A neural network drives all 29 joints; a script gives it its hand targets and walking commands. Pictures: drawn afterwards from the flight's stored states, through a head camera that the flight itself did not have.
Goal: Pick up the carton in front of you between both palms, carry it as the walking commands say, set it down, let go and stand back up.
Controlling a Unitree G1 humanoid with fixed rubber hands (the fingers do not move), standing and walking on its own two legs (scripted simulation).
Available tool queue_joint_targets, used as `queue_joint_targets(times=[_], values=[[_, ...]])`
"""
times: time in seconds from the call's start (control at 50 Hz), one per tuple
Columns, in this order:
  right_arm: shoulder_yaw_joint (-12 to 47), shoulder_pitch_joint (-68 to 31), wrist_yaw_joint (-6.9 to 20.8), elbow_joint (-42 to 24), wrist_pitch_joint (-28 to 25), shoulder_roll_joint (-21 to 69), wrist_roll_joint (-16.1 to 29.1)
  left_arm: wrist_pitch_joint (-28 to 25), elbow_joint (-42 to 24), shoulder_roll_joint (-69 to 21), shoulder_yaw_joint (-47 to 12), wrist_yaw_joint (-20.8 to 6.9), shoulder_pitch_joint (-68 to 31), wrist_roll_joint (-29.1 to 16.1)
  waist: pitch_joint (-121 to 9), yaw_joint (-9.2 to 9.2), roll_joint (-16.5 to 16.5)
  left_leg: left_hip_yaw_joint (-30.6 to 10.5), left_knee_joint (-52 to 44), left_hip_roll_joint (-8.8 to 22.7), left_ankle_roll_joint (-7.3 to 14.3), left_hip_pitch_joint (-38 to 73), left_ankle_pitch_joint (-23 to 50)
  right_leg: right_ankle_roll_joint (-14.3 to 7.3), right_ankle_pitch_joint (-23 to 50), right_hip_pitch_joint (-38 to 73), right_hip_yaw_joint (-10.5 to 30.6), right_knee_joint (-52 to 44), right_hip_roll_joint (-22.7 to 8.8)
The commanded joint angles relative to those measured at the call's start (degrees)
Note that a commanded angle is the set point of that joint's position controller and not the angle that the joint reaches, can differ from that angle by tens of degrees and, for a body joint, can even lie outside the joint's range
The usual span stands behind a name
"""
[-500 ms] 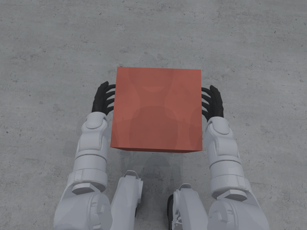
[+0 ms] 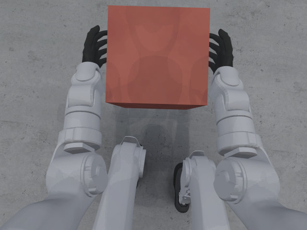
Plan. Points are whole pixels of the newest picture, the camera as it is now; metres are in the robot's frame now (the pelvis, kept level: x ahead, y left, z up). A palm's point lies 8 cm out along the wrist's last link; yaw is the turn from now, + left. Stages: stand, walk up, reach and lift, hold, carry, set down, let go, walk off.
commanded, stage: set down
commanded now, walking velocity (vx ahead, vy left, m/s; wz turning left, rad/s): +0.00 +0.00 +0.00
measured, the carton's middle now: (156, 70) +0.50 +0.09 -0.18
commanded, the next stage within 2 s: none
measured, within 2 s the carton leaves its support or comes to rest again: rests again in 0.94 s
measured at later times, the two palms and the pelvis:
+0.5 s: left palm (103, 67) +0.50 +0.26 -0.26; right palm (197, 68) +0.55 -0.04 -0.26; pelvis -0.01 +0.00 -0.09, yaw -1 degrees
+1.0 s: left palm (105, 71) +0.50 +0.26 -0.29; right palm (197, 73) +0.55 -0.05 -0.29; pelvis -0.02 -0.01 -0.12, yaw -1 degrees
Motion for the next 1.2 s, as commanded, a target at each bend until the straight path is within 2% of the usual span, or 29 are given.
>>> queue_joint_targets(times=[0.0,0.18,0.4,0.5,0.54,0.62,0.74,0.84,0.96,1.18], values=[[26.41,-37.18,10.76,0.17,-0.61,48.18,5.04,-0.39,-0.35,-47.85,-27.10,-11.74,-34.68,-6.19,-60.83,3.25,4.33,2.60,-3.73,-6.60,-2.90,50.35,19.18,0.52,11.62,11.04,-2.22,-7.32,7.25],[25.80,-44.94,10.77,1.80,-0.24,44.37,6.47,-0.13,0.91,-43.57,-25.73,-12.54,-42.29,-7.23,-58.77,4.03,3.98,3.10,2.95,-5.72,-2.55,46.26,17.96,0.15,9.51,6.09,-3.01,-0.49,6.82],[29.76,-54.02,10.28,2.43,-0.99,40.52,11.67,-1.26,2.47,-37.51,-26.74,-14.04,-50.97,-11.69,-56.57,6.43,2.42,4.42,11.71,-4.19,-1.82,43.18,20.78,0.16,11.61,7.05,-3.44,7.47,5.95],[34.12,-58.54,9.91,-0.42,-1.70,39.98,15.88,-1.75,0.09,-36.17,-29.50,-14.33,-55.13,-15.92,-62.78,7.38,2.31,4.42,15.56,-3.62,-1.35,47.84,27.37,0.10,15.94,10.01,-3.58,10.89,5.75],[35.72,-60.09,9.71,-1.75,-1.59,40.55,17.00,-1.66,-1.93,-35.96,-30.08,-14.41,-57.00,-17.52,-64.65,8.45,0.56,4.54,16.08,-3.80,-1.25,45.65,29.07,-0.06,18.39,13.96,-3.23,12.09,5.70],[36.02,-58.02,9.99,-0.35,-1.72,42.02,16.95,-1.48,0.48,-37.08,-29.74,-14.97,-54.30,-17.73,-60.23,8.16,-0.11,3.38,17.89,-3.79,-0.67,47.31,32.70,0.09,17.90,8.54,-3.62,12.82,5.77],[32.62,-55.55,11.12,4.04,-2.27,41.31,15.73,-1.83,6.14,-37.24,-26.44,-16.10,-51.70,-15.38,-47.76,7.73,-1.15,3.48,18.07,-3.51,-0.27,37.72,25.26,-0.30,14.09,4.22,-3.04,12.98,5.63],[31.28,-57.57,11.34,5.51,-2.64,39.61,16.02,-2.63,6.84,-34.44,-24.97,-16.35,-54.33,-14.94,-43.19,8.66,-2.13,4.05,18.01,-3.07,-0.09,31.94,19.82,-0.61,12.04,5.65,-2.48,13.52,5.54],[30.87,-60.46,11.13,6.59,-3.25,36.75,16.33,-3.59,8.74,-32.65,-23.58,-16.60,-56.17,-15.70,-40.47,9.37,-3.52,4.15,18.62,-2.59,0.11,29.49,17.38,-0.65,10.71,6.90,-2.11,14.12,5.04],[25.60,-55.62,12.39,13.18,-2.23,31.78,11.91,-3.44,16.03,-27.93,-18.76,-17.77,-52.88,-12.23,-24.61,7.85,-4.13,2.66,18.70,-1.96,1.19,22.33,7.80,-1.20,2.75,-0.18,-1.82,13.81,4.22]])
